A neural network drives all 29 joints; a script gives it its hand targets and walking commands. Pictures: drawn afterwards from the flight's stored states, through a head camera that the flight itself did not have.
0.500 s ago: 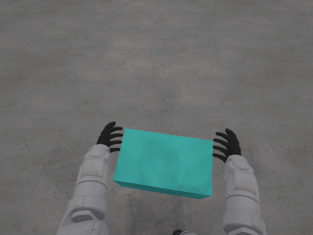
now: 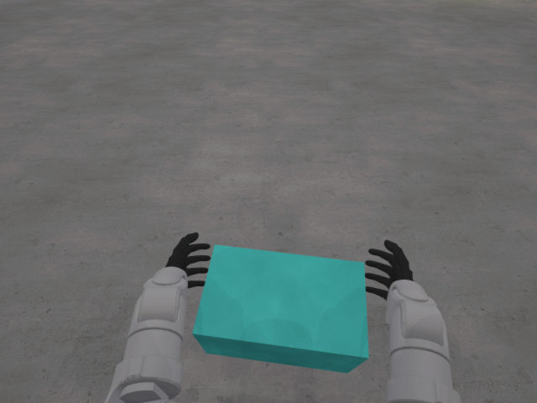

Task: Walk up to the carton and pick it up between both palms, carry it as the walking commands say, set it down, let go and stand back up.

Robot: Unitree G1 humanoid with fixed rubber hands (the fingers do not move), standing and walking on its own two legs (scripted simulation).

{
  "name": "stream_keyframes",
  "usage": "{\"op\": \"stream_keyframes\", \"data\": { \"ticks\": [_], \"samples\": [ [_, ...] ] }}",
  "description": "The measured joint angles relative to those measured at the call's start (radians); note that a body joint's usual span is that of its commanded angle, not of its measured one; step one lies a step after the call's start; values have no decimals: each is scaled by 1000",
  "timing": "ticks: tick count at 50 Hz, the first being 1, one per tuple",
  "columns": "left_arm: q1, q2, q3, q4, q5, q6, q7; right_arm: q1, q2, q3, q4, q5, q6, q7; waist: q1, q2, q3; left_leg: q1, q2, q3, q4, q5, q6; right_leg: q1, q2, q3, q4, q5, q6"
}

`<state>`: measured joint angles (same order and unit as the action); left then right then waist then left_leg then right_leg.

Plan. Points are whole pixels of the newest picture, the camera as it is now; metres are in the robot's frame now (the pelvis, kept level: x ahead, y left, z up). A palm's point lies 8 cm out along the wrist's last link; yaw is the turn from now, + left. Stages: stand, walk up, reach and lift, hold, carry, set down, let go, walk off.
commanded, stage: reach and lift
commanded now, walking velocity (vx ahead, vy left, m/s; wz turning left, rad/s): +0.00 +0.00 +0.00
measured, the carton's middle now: (282, 309) +0.29 -0.04 -0.06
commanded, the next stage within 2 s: hold in 1.56 s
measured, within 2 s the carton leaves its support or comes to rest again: neither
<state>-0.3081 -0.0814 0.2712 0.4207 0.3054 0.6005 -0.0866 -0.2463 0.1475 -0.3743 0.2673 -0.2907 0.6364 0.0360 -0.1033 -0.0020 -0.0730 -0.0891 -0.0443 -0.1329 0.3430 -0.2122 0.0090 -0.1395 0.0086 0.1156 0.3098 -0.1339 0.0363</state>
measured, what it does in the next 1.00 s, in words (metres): stands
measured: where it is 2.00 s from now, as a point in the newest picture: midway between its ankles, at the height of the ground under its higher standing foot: outside the picture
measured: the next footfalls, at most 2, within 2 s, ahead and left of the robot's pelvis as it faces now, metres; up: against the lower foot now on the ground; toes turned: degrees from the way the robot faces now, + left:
none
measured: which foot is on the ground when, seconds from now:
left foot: down 0.00-1.00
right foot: down 0.00-1.00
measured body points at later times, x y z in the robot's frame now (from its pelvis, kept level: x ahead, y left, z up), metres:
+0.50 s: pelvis +0.01 -0.01 +0.00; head -0.04 +0.00 +0.45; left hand +0.31 +0.16 +0.04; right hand +0.29 -0.19 +0.05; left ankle -0.01 +0.12 -0.75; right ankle +0.03 -0.14 -0.75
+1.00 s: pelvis +0.01 -0.01 +0.00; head -0.03 -0.01 +0.45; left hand +0.31 +0.16 +0.04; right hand +0.30 -0.19 +0.05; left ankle -0.01 +0.12 -0.75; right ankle +0.03 -0.14 -0.75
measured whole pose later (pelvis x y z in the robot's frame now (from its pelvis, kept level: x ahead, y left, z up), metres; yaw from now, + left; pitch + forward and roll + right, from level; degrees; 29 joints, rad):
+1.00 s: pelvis +0.01 -0.01 +0.00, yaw -1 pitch -5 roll +0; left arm -0.23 -0.12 0.28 0.21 0.33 0.73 -0.08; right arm -0.25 0.15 -0.29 0.19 -0.34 0.72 0.05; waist -0.01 0.01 -0.02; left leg 0.04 -0.02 -0.12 0.21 -0.17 0.00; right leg -0.02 0.02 0.11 0.20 -0.09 0.02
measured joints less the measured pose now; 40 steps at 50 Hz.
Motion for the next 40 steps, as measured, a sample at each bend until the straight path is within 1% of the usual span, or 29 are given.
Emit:
{"op": "stream_keyframes", "data": {
  "ticks": [6, 15, 25, 40],
  "samples": [
    [0, -8, 6, -35, 17, 51, 1, -5, 1, 18, -28, -12, 54, 2, 12, 0, 15, 69, 3, 11, -25, 2, 2, 60, 1, 9, -15, 0, -1],
    [9, -16, 8, -96, 36, 109, 0, -9, 2, 49, -59, -36, 102, 9, 44, 1, 36, 126, 10, 16, -83, 24, -1, 112, 1, 12, -61, 19, -4],
    [50, -29, 7, -160, 37, 121, -1, -4, 1, 73, -70, -46, 99, 7, 70, 5, 54, 133, 18, 11, -114, 39, -7, 120, 4, 1, -93, 32, -11],
    [61, -35, 14, -197, 29, 124, 1, -8, 2, 83, -75, -46, 87, 7, 84, 12, 54, 129, 27, 11, -131, 45, -13, 121, 9, -6, -118, 44, -17]
  ]
}}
